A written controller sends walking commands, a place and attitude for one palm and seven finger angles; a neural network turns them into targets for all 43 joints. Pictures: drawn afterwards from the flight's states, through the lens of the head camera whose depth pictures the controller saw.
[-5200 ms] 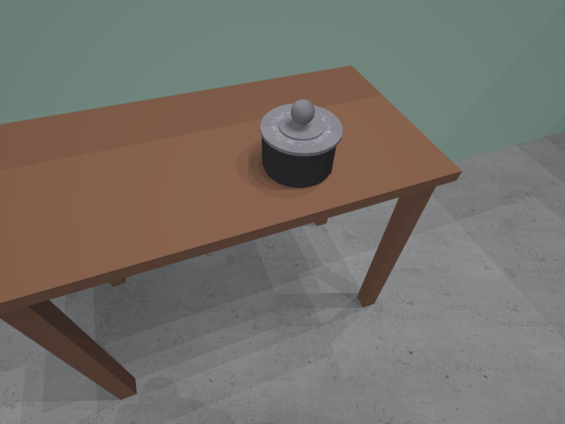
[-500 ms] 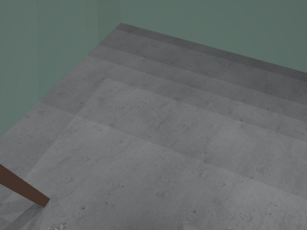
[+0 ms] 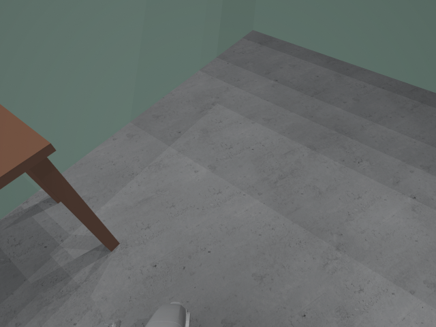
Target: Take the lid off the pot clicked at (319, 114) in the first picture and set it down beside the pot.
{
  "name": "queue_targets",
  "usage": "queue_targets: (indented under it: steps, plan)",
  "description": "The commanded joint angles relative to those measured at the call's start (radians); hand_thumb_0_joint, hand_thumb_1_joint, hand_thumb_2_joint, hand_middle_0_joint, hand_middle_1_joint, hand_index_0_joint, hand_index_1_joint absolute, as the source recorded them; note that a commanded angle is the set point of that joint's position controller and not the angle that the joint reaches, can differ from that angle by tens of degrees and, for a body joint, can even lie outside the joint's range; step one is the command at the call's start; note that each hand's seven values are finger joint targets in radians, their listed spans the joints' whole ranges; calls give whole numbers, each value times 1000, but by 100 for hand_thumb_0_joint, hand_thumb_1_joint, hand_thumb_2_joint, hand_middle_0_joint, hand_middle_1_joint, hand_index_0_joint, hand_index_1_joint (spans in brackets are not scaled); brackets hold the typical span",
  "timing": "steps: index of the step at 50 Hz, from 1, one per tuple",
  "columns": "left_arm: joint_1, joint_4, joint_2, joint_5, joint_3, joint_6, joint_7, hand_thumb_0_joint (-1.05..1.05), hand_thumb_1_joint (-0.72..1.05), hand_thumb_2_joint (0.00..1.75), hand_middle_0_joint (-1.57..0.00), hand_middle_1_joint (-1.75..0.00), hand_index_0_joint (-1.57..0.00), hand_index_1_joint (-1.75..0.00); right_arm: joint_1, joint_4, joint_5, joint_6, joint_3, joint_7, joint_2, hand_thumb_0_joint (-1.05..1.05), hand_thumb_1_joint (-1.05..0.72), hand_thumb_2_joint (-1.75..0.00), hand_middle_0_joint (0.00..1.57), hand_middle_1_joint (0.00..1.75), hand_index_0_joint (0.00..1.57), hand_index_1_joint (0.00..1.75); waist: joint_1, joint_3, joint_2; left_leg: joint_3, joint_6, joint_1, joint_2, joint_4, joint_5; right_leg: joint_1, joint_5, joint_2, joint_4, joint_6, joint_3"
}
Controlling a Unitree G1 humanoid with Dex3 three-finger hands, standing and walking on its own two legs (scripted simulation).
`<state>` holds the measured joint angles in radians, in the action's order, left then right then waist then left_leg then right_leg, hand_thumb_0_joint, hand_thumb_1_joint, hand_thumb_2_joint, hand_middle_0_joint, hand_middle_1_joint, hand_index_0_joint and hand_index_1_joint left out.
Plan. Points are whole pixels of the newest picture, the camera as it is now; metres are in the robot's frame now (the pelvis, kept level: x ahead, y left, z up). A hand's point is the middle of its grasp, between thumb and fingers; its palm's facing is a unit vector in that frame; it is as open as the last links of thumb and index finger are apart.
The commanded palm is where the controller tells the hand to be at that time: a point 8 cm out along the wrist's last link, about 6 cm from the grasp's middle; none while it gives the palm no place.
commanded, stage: turn to face it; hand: left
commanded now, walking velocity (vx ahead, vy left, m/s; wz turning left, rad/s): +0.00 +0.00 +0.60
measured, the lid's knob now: out of the picture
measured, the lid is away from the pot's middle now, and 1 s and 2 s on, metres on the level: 0.00 0.00 0.00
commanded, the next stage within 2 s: take the last steps up to it in 1.52 s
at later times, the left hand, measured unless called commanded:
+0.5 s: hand out of the picture +0.03 +0.29 -0.16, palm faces +0.32 -0.90 -0.29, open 7.4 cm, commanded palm none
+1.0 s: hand out of the picture -0.04 +0.19 -0.15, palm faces +0.58 -0.77 -0.26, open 7.4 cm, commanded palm none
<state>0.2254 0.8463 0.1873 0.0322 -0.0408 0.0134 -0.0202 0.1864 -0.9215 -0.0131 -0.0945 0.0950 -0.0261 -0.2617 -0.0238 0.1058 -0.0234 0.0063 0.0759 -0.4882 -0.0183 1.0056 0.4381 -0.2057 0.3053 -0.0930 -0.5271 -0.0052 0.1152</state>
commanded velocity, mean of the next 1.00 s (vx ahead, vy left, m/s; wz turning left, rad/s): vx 0.00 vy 0.00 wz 0.60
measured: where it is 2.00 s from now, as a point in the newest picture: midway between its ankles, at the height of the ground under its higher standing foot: outside the picture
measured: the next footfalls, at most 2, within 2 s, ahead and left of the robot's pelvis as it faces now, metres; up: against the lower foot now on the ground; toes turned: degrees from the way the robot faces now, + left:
left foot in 0.14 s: +0.04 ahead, +0.14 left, +0.00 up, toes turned +10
right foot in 0.68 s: +0.09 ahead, -0.08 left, +0.00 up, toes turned +26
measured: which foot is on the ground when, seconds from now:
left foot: up 0.00-0.12, down 0.14-0.68, up 0.70-1.00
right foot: down 0.00-0.14, up 0.16-0.66, down 0.68-1.00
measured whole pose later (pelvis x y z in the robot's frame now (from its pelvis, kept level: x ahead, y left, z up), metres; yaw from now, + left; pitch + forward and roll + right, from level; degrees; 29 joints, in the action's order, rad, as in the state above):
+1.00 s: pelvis +0.02 -0.01 +0.00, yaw +36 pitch -1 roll +3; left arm 0.25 0.86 0.18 0.03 -0.04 0.01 -0.02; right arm 0.17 -0.93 -0.01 -0.10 0.09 -0.02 -0.27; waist -0.02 0.10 -0.01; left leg -0.01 0.08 -0.48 -0.02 1.02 0.43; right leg -0.19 0.31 -0.09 -0.51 -0.03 0.16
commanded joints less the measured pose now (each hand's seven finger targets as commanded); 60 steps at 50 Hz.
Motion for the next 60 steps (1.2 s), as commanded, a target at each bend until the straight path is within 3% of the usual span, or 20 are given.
queue_targets:
  steps: [1,5,6,7,8,9,13,25,31,32,34,36,39,50,55,56,57,58,59,60]
  plan:
    - [63,-57,245,1,-75,-18,-19,0,90,90,-20,-30,-20,-30,-124,117,6,52,-2,-6,-34,0,-90,-90,20,30,20,30,71,-125,-203,75,-12,9,24,-187,28,145,-547,-245,101,-130,-126]
    - [40,-50,252,-9,-81,-9,-14,0,90,90,-20,-30,-20,-30,-35,103,6,69,4,0,-59,0,-90,-90,20,30,20,30,20,-183,-176,102,-40,232,36,-513,-164,110,-561,-233,-63,-50,-30]
    - [41,-62,229,-17,-78,-7,-8,0,90,90,-20,-30,-20,-30,35,92,0,78,21,3,-118,0,-90,-90,20,30,20,30,-21,-236,-36,16,-82,454,-41,-598,-340,-52,-429,-202,-238,4,19]
    - [26,-103,156,-22,-61,-5,2,0,90,90,-20,-30,-20,-30,104,88,-8,85,53,7,-241,0,-90,-90,20,30,20,30,-62,-251,322,-399,-230,626,-350,-619,-747,-390,265,-41,-486,90,47]
    - [-40,-125,171,-12,-53,7,-5,0,90,90,-20,-30,-20,-30,172,60,1,71,58,7,-272,0,-90,-90,20,30,20,30,-91,-243,258,-412,-303,555,-399,-612,-830,-416,373,-21,-592,75,-68]
    - [-65,-111,160,-11,-57,12,-13,0,90,90,-20,-30,-20,-30,151,60,0,77,46,23,-233,0,-90,-90,20,30,20,30,-72,-257,324,-413,-287,532,-334,-611,-771,-441,312,-22,-635,75,-126]
    - [-32,-43,177,-8,-67,14,4,0,90,90,-20,-30,-20,-30,-26,113,-2,87,14,34,-146,0,-90,-90,20,30,20,30,17,-135,166,-271,-216,337,-178,-680,-531,-372,66,-14,-643,94,-142]
    - [-113,-95,174,-16,-58,7,-5,0,90,90,-20,-30,-20,-30,45,92,-9,73,35,30,-168,0,-90,-90,20,30,20,30,-20,-152,156,-456,-260,348,-161,-671,-403,-325,111,58,-361,95,-162]
    - [-11,-85,168,-28,-51,-5,-15,0,90,90,-20,-30,-20,-30,-2,104,-5,60,40,29,-159,0,-90,-90,20,30,20,30,29,-197,176,-483,-211,200,-103,-575,-446,-19,14,113,-25,67,-148]
    - [26,-78,189,-26,-56,-11,-19,0,90,90,-20,-30,-20,-30,-15,109,3,58,37,26,-142,0,-90,-90,20,30,20,30,54,-197,120,-452,-172,103,-67,-524,-348,111,-64,78,125,59,-171]
    - [26,-96,301,-7,-76,-14,-27,0,90,90,-20,-30,-20,-30,-5,143,5,63,25,24,-66,0,-90,-90,20,30,20,30,60,-155,-254,-105,-35,-187,130,-136,139,210,-13,-358,295,-121,-586]
    - [-42,-110,236,-18,-69,-13,-30,0,90,90,-20,-30,-20,-30,7,106,-12,45,38,19,-111,0,-90,-90,20,30,20,30,19,-106,-174,-126,-42,-122,50,122,84,34,-61,-301,272,-153,-471]
    - [-64,-108,176,-16,-49,-30,-22,0,90,90,-20,-30,-20,-30,29,74,-8,37,23,0,-78,0,-90,-90,20,30,20,30,-3,-84,-128,-62,-12,-134,25,212,-33,62,-319,-193,191,-125,-239]
    - [89,-44,220,-2,-66,-21,-21,0,90,90,-20,-30,-20,-30,-136,106,4,39,-6,-3,-38,0,-90,-90,20,30,20,30,68,-110,-179,44,-10,-30,11,-97,14,150,-551,-247,135,-142,-113]
    - [68,-29,241,-5,-76,-8,-16,0,90,90,-20,-30,-20,-30,-71,102,4,61,-10,5,-40,0,-90,-90,20,30,20,30,33,-167,-161,99,-49,200,40,-434,-109,121,-574,-250,1,-86,-28]
    - [51,-35,237,-14,-78,-7,-12,0,90,90,-20,-30,-20,-30,-6,92,0,70,-1,6,-70,0,-90,-90,20,30,20,30,-10,-199,-110,76,-72,350,19,-578,-245,36,-520,-231,-127,-41,14]
    - [68,-60,186,-20,-71,-5,-3,0,90,90,-20,-30,-20,-30,59,87,-12,82,24,11,-172,0,-90,-90,20,30,20,30,-41,-255,145,-198,-169,565,-202,-626,-494,-207,-150,-124,-367,30,67]
    - [42,-94,139,-16,-44,-3,0,0,90,90,-20,-30,-20,-30,114,78,-3,76,42,14,-262,0,-90,-90,20,30,20,30,-64,-260,344,-438,-303,612,-393,-630,-871,-409,370,-21,-554,66,2]
    - [-13,-91,176,-10,-47,10,-10,0,90,90,-20,-30,-20,-30,135,59,0,70,33,19,-234,0,-90,-90,20,30,20,30,-75,-248,228,-394,-315,534,-369,-632,-746,-407,349,-25,-615,55,-89]
    - [-30,-82,161,-15,-48,10,-11,0,90,90,-20,-30,-20,-30,84,78,-3,72,26,30,-217,0,-90,-90,20,30,20,30,-48,-221,247,-375,-304,481,-326,-639,-647,-427,290,-27,-648,60,-108]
